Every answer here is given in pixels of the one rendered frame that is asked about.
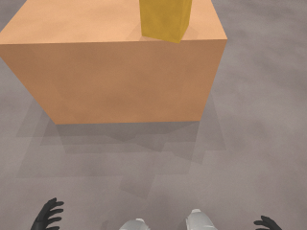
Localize carton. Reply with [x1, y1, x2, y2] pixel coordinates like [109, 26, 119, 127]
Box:
[139, 0, 193, 44]

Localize left robot hand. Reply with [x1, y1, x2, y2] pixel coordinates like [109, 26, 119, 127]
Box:
[31, 197, 64, 230]

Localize right robot thigh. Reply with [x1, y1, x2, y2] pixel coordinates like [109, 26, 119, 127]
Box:
[185, 212, 218, 230]

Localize left robot thigh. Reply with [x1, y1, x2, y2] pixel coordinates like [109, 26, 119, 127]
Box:
[119, 219, 151, 230]

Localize robot thigh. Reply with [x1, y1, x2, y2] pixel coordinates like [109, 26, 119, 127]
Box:
[185, 212, 218, 230]
[119, 219, 151, 230]

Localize pedestal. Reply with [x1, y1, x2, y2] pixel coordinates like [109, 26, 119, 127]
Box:
[0, 0, 227, 125]

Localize right robot hand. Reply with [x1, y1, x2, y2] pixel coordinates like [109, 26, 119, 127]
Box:
[254, 216, 282, 230]

